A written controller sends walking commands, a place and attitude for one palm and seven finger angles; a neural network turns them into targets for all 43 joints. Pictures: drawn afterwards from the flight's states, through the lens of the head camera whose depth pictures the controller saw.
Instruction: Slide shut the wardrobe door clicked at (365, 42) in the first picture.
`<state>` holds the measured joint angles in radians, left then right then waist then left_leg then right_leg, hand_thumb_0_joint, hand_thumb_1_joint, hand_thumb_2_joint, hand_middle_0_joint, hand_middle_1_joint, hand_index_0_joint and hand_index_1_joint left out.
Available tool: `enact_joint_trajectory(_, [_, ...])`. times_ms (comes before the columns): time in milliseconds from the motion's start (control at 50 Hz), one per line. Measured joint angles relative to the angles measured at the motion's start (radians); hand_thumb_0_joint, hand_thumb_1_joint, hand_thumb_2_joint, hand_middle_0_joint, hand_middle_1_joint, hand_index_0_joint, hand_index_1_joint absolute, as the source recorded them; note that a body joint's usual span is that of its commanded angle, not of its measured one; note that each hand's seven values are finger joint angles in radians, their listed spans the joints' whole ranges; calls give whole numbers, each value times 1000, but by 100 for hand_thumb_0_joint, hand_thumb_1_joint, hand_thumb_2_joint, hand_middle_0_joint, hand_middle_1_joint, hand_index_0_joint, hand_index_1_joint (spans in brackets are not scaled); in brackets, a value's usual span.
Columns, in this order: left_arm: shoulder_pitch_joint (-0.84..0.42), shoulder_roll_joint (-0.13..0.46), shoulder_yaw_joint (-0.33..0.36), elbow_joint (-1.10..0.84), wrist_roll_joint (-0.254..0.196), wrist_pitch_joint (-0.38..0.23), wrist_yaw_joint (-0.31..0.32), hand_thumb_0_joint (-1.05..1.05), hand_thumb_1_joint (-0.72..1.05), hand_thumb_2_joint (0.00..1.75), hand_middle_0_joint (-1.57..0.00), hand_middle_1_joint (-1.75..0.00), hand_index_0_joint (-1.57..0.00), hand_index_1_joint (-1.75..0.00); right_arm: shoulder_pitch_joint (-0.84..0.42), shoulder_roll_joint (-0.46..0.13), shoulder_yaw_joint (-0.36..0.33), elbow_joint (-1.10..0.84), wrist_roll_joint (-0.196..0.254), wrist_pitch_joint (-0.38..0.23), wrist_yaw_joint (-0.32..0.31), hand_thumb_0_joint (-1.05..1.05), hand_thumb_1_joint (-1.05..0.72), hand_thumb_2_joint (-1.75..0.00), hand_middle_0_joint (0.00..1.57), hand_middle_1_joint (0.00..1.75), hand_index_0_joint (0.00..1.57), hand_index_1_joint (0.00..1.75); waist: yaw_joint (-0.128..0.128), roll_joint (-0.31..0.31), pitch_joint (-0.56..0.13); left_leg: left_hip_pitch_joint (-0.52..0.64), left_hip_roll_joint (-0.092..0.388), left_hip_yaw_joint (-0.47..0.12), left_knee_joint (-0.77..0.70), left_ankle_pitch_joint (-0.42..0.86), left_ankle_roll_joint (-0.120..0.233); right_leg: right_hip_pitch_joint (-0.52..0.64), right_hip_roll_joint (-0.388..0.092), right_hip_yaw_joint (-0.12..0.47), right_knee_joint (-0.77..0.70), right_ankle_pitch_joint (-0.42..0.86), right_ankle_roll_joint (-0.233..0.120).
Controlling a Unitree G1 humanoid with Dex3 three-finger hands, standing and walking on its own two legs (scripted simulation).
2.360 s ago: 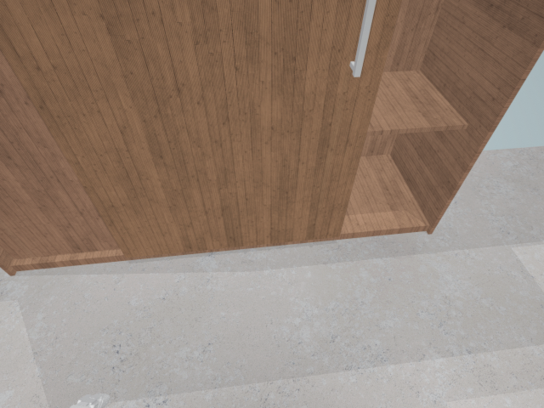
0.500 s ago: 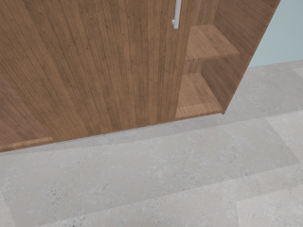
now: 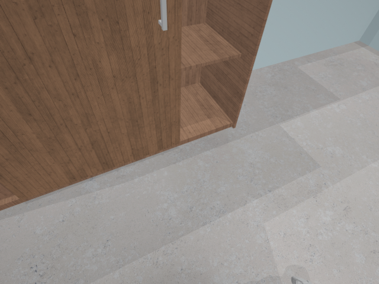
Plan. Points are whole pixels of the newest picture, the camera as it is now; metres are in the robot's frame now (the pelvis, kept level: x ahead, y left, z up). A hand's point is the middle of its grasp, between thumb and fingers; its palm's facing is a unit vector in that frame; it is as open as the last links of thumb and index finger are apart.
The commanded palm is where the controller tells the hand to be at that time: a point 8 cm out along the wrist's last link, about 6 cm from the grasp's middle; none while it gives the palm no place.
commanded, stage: walk to a spot facing it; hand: left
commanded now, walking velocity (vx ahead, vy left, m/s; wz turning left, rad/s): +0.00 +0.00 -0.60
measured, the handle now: out of the picture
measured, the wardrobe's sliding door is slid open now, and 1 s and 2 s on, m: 0.44 0.44 0.44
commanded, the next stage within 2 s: turn to face it in 1.62 s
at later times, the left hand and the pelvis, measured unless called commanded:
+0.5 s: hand (138, 281) +0.15 +0.13 -0.14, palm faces -0.30 -0.92 -0.26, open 7.4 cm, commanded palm none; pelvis -0.02 -0.03 +0.00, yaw -19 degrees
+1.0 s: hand (151, 234) +0.26 +0.12 -0.17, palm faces -0.52 -0.84 -0.17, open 7.4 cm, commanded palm none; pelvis +0.12 -0.04 +0.01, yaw -36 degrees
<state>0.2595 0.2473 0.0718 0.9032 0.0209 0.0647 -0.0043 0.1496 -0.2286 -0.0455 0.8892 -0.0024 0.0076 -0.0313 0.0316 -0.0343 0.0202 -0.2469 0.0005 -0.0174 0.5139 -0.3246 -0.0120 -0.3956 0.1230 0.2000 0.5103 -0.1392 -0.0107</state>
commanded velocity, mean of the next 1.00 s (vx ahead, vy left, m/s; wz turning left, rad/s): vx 0.21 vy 0.00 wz -0.59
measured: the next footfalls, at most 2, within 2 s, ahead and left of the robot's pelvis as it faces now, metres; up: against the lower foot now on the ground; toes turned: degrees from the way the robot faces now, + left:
right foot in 0.38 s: +0.00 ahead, -0.14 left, +0.00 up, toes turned -20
left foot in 0.84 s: +0.20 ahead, +0.04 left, +0.00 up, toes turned -25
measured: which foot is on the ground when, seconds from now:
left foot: down 0.00-0.38, up 0.40-0.82, down 0.84-1.00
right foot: down 0.00-0.00, up 0.02-0.36, down 0.38-0.82, up 0.84-1.00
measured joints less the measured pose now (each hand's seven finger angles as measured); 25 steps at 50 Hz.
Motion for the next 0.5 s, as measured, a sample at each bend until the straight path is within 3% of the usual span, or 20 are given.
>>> enact_joint_trajectory(60, [-26, 30, 20, 2, 3, 14, -10, 1, 91, 90, -20, -30, -20, -30, 21, 16, 13, -6, -11, -4, -2, 0, -91, -90, 20, 30, 20, 30, -10, -25, 7, 5, 2, 30, 1, 40, 16, -100, -11, -55, 277, -217, 37])
enact_joint_trajectory(120, [-35, 48, 33, -7, 8, 13, -25, 1, 91, 90, -20, -30, -20, -30, 50, 25, 24, 3, -19, 1, -2, 0, -90, -90, 20, 30, 20, 30, -8, -24, 9, 35, 24, 59, -33, 43, 15, -165, -49, -124, 544, -230, 69])
enact_joint_trajectory(160, [-37, 51, 33, -12, 6, 12, -30, 1, 91, 90, -20, -30, -20, -30, 61, 27, 25, 8, -21, 0, -1, 1, -90, -90, 20, 30, 20, 30, -6, -16, 14, 52, 40, 83, -49, 48, 16, -163, -84, -155, 591, -227, 82])
enact_joint_trajectory(260, [-58, 38, 21, -6, 1, 21, -36, 1, 91, 90, -20, -30, -20, -30, 84, 28, 21, 9, -24, -10, 7, 1, -90, -89, 20, 30, 20, 30, -25, 11, 41, 71, 79, 148, -43, 37, 6, -78, -152, -207, 438, -262, 90])
enact_joint_trajectory(340, [-90, 17, 8, -9, -2, 17, -40, 1, 91, 90, -20, -30, -20, -30, 97, 15, 11, 20, -27, -6, 16, 0, -90, -89, 20, 30, 20, 30, -47, 37, 62, 56, 120, 201, 16, 2, -18, 12, -161, -239, 261, -268, 68])
enact_joint_trajectory(380, [-101, 9, 0, -19, -2, 1, -42, 1, 91, 90, -20, -30, -20, -30, 112, 1, 4, 25, -25, -1, 20, 0, -90, -89, 20, 30, 20, 30, -54, 51, 64, 31, 145, 220, 83, -34, -37, 83, -154, -257, 118, -191, 50])
enact_joint_trajectory(420, [-117, -5, -10, -22, -2, -24, -35, 1, 91, 90, -20, -30, -20, -30, 119, -20, -3, 35, -21, 15, 23, 1, -90, -89, 20, 30, 20, 30, -61, 81, 75, -39, 172, 184, 253, -125, -45, 84, -130, -268, 108, -133, -9])
enact_joint_trajectory(460, [-115, -21, -17, -28, -7, -36, -24, 1, 91, 90, -20, -30, -20, -30, 120, -34, -5, 55, -20, 41, 21, 1, -90, -89, 20, 30, 20, 30, -59, 85, 71, -122, 147, 114, 444, -187, -46, 88, -120, -258, 117, -163, -26])
enact_joint_trajectory(500, [-93, -33, -22, -29, -7, -42, -16, 1, 91, 90, -20, -30, -20, -30, 118, -42, -9, 67, -25, 53, 29, 1, -91, -90, 20, 30, 20, 30, -50, 77, 57, -185, 129, 87, 553, -142, -49, 114, -112, -232, 74, -158, -29])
